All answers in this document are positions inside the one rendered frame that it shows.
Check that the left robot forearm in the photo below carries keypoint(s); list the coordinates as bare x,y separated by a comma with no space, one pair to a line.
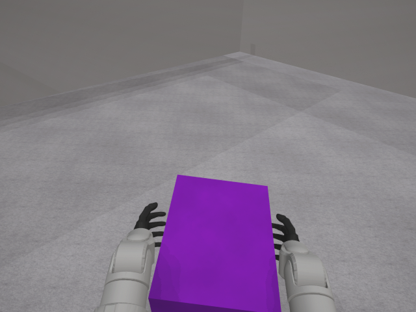
128,277

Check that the right robot hand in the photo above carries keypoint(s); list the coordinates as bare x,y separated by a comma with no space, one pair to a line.
288,231

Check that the right robot forearm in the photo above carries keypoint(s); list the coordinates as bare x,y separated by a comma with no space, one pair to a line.
306,280

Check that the left robot hand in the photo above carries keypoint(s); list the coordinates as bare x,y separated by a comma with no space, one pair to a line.
146,216

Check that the carton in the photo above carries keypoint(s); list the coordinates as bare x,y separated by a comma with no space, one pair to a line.
217,251

